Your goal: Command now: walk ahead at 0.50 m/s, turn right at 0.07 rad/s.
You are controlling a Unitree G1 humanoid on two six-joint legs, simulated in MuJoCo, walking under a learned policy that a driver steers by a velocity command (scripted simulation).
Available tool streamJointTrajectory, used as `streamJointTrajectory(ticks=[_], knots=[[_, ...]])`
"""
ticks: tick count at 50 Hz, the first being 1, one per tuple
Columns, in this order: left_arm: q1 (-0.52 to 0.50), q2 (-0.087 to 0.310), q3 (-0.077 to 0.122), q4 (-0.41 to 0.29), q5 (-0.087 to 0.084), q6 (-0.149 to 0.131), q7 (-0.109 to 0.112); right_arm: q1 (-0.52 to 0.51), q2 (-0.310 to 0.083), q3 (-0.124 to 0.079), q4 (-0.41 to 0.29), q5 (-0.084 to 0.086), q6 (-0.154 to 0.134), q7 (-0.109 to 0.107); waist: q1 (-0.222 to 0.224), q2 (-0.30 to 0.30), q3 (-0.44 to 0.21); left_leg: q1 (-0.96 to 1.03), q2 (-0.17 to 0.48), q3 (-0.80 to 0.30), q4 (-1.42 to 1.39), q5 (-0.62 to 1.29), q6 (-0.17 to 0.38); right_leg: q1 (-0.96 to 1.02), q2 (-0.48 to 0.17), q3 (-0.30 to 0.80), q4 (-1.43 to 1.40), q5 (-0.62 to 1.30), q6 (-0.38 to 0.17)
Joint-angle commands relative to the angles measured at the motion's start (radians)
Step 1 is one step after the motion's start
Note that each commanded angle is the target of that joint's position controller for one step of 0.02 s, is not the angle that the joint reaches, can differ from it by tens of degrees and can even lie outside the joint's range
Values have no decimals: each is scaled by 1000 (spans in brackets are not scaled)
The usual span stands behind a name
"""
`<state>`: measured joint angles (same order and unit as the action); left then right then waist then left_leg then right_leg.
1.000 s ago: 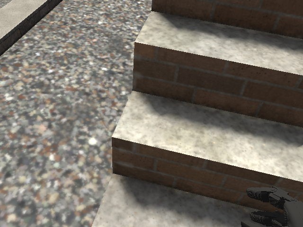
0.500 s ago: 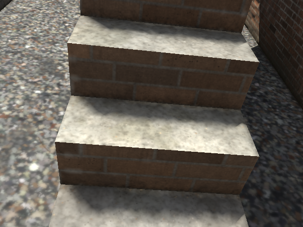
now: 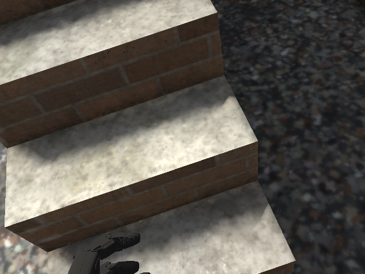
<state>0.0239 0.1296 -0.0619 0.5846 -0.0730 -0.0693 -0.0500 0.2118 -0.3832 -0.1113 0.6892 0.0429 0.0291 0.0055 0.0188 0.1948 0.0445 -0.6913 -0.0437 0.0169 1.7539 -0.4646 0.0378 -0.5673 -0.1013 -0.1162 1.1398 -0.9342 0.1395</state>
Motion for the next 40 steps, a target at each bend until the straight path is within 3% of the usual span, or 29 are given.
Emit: streamJointTrajectory(ticks=[1,3,5,6,8,10,11,12,13,14,15,16,18,19,21,23,25,27,28,29,30,31,32,33,34,36,37,39,40], knots=[[212,214,101,167,16,-62,-20,-143,71,11,-258,64,-67,21,9,-530,-166,-573,-61,-106,298,-107,21,742,-244,301,-565,922,-137],[41,178,93,143,15,-112,-33,-41,33,-12,-230,54,-12,46,-196,-241,-138,-273,-65,-53,114,43,85,458,-132,91,-707,776,-67],[-215,343,132,48,29,-123,-36,201,-84,-62,-158,47,74,31,-430,-103,-143,193,-98,83,-179,217,83,231,-37,-79,-901,866,-33],[-290,371,144,41,13,-103,-20,327,-25,-55,-118,33,98,13,-504,-174,-186,378,-111,135,-84,244,46,192,-75,-110,-920,1018,-52],[-473,306,112,-1,-8,-73,-8,521,-26,-63,-47,8,138,-14,-607,-344,-173,559,-73,113,-170,202,54,129,-74,-189,-854,1164,-63],[-490,263,86,-33,-57,-102,28,405,36,-22,-34,-52,119,-11,-539,-174,-63,537,-46,-10,-824,359,166,217,-19,-134,-575,1110,-84],[-385,196,59,-33,-63,-101,24,311,69,0,-43,-107,112,-2,-437,-68,-6,425,7,-137,-1121,383,243,222,1,-61,-257,634,-111],[-282,111,15,-58,-57,-100,8,205,132,37,-45,-131,92,13,-344,-8,58,253,-10,-146,-1238,435,274,272,55,-11,61,484,-129],[-119,-4,-6,-166,23,-113,-12,104,174,72,-26,-80,79,-5,-81,105,35,191,-152,-433,-994,908,282,117,232,92,319,484,-122],[196,-1,7,-145,99,-110,-45,-119,67,56,-138,-12,100,-7,132,49,-65,147,-72,-812,-1121,484,325,11,277,167,500,665,-84],[194,147,36,-122,145,-78,-82,-258,-5,25,-203,-20,120,-26,114,-33,-125,63,6,-1111,-1364,-309,351,-97,243,172,652,766,-58],[130,242,73,-135,107,-32,-96,-303,-26,20,-187,-14,103,-30,102,-52,-17,-117,19,-1152,-1388,-481,331,-136,213,161,677,731,-36],[-126,299,95,-233,50,0,-54,-174,33,40,-119,-62,36,-43,-59,-162,-1,-129,10,-1070,-1304,-414,303,-139,195,243,518,652,-26],[-193,301,104,-266,48,11,-32,-118,42,41,-96,-83,15,-68,-108,-157,-63,-89,13,-1060,-1234,-389,309,-111,185,306,476,644,-31],[-194,280,103,-295,49,31,-21,-108,63,58,-115,-77,1,-97,-121,-166,-160,-167,9,-1007,-1101,-331,276,34,153,407,429,585,-91],[-124,185,68,-305,35,39,-22,-141,58,76,-174,-71,28,-90,-71,-182,-214,-208,-48,-844,-1072,-174,203,159,182,348,304,407,-116],[1,167,57,-267,47,53,-3,-213,133,98,-236,-34,51,-101,13,-260,-179,-218,-128,-679,-945,-31,152,276,137,312,-109,560,-141],[7,22,13,-204,63,48,-6,-164,206,97,-209,33,72,-108,46,-414,-79,-137,-335,-224,-512,-107,27,323,96,121,-828,1085,-206],[-100,-28,-16,-194,60,35,13,-65,252,98,-168,21,70,-82,-21,-554,-81,-27,-439,18,-27,-9,5,264,23,94,-1081,1478,-196],[-191,-14,-37,-198,-11,6,29,51,178,74,-160,-16,74,-59,-100,-511,-116,60,-357,-3,388,-121,31,227,-12,102,-1135,1721,-134],[-229,79,-29,-170,-64,-14,47,98,176,69,-200,-24,78,-53,-213,-405,-202,7,-303,-91,633,-259,31,399,-104,144,-983,2078,-93],[-40,135,-9,-144,-32,-38,73,67,170,94,-289,5,68,-70,-212,-281,-271,-321,-143,-178,633,-354,25,803,-286,294,-621,2502,-104],[48,151,34,-114,11,-32,76,33,124,105,-290,5,35,-62,-177,-149,-233,-626,-42,-178,294,-232,37,1087,-303,290,-476,2470,-139],[235,203,85,-84,75,2,103,-146,147,110,-241,25,-8,-35,-10,-60,-245,-894,-49,-131,530,-139,13,1250,-271,324,-531,2085,-194],[329,283,131,-25,129,39,89,-271,116,84,-244,23,-37,-8,45,-69,-160,-1033,-96,8,735,-59,-34,1253,-225,326,-569,1836,-232],[447,289,143,51,114,65,78,-505,185,112,-313,72,-44,21,91,-209,-19,-1176,-91,48,831,-138,-61,1136,-164,273,-648,1904,-223],[285,402,179,-1,74,61,102,-509,144,101,-444,130,-16,14,-3,-583,-60,-1054,92,-128,818,-134,-94,956,-415,567,-857,1378,-309],[204,230,110,67,82,16,115,-639,127,104,-490,68,3,-7,-44,-282,195,-985,55,-152,741,-168,-73,496,-299,373,-1018,946,-288],[174,184,97,100,69,-9,89,-620,141,108,-491,65,14,-25,-42,-204,204,-843,47,-82,651,-113,-68,352,-183,237,-1047,942,-262]])
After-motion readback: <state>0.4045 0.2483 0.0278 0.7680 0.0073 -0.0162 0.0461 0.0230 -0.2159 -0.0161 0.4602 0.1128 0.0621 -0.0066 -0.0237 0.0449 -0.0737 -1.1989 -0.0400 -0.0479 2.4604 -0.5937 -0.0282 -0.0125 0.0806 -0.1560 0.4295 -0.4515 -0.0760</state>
